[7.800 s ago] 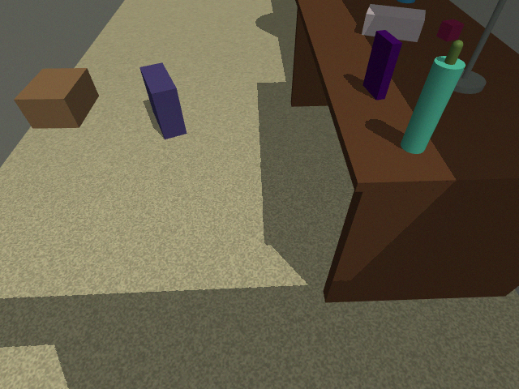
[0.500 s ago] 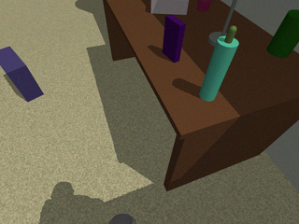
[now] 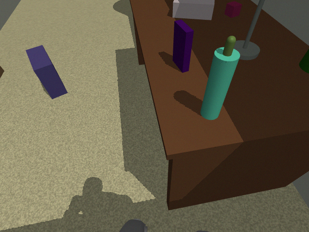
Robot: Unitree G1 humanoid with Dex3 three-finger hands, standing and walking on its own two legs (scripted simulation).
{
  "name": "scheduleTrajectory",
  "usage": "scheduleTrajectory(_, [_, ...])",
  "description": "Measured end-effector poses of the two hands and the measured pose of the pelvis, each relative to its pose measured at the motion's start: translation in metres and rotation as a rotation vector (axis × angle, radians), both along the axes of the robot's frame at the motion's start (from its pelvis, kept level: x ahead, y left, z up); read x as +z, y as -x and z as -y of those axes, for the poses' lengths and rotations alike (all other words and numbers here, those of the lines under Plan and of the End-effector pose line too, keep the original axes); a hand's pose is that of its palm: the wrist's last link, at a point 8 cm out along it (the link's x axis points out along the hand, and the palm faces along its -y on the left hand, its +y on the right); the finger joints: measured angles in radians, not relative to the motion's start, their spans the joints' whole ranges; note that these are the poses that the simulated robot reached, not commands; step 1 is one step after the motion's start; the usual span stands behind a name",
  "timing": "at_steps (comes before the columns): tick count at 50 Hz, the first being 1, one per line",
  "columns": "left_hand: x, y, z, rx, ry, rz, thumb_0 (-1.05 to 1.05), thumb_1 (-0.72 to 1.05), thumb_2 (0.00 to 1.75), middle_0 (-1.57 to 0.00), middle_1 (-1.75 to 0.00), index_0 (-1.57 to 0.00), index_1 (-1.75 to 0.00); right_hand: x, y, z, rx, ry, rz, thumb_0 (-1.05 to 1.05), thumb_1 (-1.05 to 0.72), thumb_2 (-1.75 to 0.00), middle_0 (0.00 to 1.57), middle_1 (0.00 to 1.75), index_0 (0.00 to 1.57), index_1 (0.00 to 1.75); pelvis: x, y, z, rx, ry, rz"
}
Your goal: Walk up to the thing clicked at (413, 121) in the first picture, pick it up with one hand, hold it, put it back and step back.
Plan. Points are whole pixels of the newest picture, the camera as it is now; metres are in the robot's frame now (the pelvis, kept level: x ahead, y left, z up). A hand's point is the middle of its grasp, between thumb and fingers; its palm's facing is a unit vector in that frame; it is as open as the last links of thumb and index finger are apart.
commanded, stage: walk up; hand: right
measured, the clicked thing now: (218, 82) +0.50 -0.16 +0.10
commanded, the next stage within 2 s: stand in 1.76 s
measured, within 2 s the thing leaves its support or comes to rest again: neither
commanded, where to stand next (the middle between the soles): +0.06 +0.04 m, yaw +4 degrees
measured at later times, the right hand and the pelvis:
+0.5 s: hand out of the picture +0.15 -0.24 -0.13, palm faces -0.14 +0.92 -0.37, open 7.4 cm; pelvis +0.00 +0.01 +0.00, yaw +6 degrees
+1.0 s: hand out of the picture +0.12 -0.22 -0.12, palm faces -0.12 +0.93 -0.33, open 7.4 cm; pelvis +0.00 +0.02 +0.03, yaw +6 degrees
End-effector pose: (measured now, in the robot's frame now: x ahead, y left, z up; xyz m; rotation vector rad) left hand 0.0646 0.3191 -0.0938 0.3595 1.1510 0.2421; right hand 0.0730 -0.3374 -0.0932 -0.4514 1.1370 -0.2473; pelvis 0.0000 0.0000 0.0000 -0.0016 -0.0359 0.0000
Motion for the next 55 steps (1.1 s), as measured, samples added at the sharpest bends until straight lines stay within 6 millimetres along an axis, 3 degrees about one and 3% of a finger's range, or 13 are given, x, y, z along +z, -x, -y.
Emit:
scheduleTrajectory(7, [0.017,0.015,-0.001,0.035,-0.056,0.004,0.0,0.9,0.9,-0.21,-0.3,-0.21,-0.3,-0.007,-0.038,-0.01,0.08,-0.072,-0.025,0.01,-0.91,-0.9,0.2,0.3,0.2,0.3,0.007,-0.006,0.008,0.052,-0.015,-0.012])
scheduleTrajectory(15, [0.002,0.037,-0.034,0.104,-0.079,-0.035,0.0,0.9,0.9,-0.2,-0.3,-0.21,-0.3,-0.006,-0.069,-0.041,0.153,-0.081,0.021,0.0,-0.91,-0.9,0.2,0.3,0.2,0.3,-0.002,-0.002,-0.009,0.098,-0.03,-0.004])
scheduleTrajectory(20, [0.001,0.038,-0.032,0.126,-0.056,-0.031,0.0,0.9,0.9,-0.2,-0.3,-0.21,-0.3,0.002,-0.07,-0.054,0.15,-0.093,0.042,0.0,-0.9,-0.9,0.2,0.3,0.2,0.3,0.004,-0.001,-0.012,0.112,-0.003,-0.002])
scheduleTrajectory(28, [-0.002,0.046,-0.014,0.099,-0.02,-0.02,0.0,0.9,0.9,-0.2,-0.3,-0.21,-0.3,-0.005,-0.068,-0.058,0.127,-0.121,0.031,0.0,-0.9,-0.9,0.2,0.3,0.2,0.3,0.005,0.002,-0.011,0.113,0.012,0.01])
scheduleTrajectory(34, [-0.005,0.04,-0.021,0.097,0.017,-0.022,0.0,0.9,0.9,-0.2,-0.3,-0.21,-0.3,-0.003,-0.049,-0.065,0.109,-0.107,-0.005,0.0,-0.91,-0.9,0.2,0.3,0.2,0.3,0.009,0.005,-0.025,0.115,-0.003,0.004])
scheduleTrajectory(41, [-0.002,0.027,-0.026,0.098,0.038,-0.011,0.0,0.9,0.9,-0.2,-0.3,-0.21,-0.3,0.004,-0.032,-0.073,0.084,-0.112,-0.067,0.01,-0.91,-0.9,0.2,0.3,0.2,0.3,0.019,0.0,-0.027,0.11,0.015,0.009])
scheduleTrajectory(55, [0.015,0.008,-0.016,0.092,0.037,-0.02,0.0,0.91,0.9,-0.2,-0.3,-0.21,-0.3,0.014,-0.059,-0.074,0.066,-0.15,-0.017,0.01,-0.9,-0.9,0.2,0.3,0.2,0.3,0.034,-0.006,-0.022,0.099,0.0,0.012])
